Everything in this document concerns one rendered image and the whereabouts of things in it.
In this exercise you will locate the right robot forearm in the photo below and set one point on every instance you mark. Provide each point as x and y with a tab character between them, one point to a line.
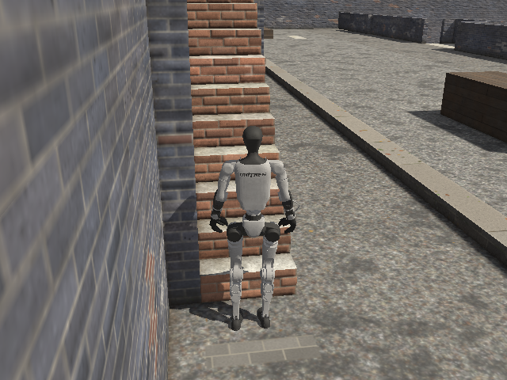
288	208

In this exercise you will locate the robot left upper arm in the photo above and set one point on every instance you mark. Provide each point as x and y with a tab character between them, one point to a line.
228	168

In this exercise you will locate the robot right shin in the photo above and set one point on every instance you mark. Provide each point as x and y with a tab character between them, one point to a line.
267	294

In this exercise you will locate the robot right upper arm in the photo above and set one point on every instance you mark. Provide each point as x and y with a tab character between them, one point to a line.
277	167

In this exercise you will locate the right robot hand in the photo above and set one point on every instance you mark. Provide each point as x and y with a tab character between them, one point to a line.
285	221

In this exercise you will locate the robot right thigh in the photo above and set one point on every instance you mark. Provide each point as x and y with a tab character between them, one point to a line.
269	247

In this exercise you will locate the left robot hand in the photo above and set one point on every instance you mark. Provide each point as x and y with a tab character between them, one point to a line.
222	221

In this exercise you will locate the left robot forearm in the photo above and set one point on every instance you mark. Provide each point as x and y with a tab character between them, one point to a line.
216	208

